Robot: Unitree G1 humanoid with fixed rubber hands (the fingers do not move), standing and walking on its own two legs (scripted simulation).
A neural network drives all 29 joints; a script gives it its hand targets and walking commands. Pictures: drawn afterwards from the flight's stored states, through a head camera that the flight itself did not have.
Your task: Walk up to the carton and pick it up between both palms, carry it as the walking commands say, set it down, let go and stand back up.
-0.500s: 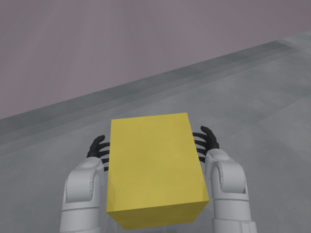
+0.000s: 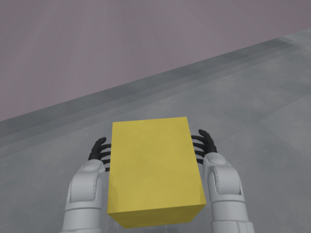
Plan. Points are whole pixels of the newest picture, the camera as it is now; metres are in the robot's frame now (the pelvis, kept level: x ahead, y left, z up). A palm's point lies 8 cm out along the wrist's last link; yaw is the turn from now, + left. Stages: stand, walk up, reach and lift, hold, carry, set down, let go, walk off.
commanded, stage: carry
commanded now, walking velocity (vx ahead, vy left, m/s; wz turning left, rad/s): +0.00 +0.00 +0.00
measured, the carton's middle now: (154, 175) +0.29 +0.00 -0.03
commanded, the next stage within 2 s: none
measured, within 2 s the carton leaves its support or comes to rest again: neither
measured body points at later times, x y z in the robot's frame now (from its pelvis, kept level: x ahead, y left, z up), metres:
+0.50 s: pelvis +0.01 +0.00 +0.00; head -0.02 -0.01 +0.45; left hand +0.30 +0.14 +0.04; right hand +0.31 -0.15 +0.04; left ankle +0.07 +0.12 -0.73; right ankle -0.02 -0.07 -0.73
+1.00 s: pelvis +0.01 +0.00 +0.00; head -0.03 -0.01 +0.45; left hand +0.31 +0.14 +0.05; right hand +0.31 -0.16 +0.05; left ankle +0.07 +0.13 -0.73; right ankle -0.02 -0.07 -0.73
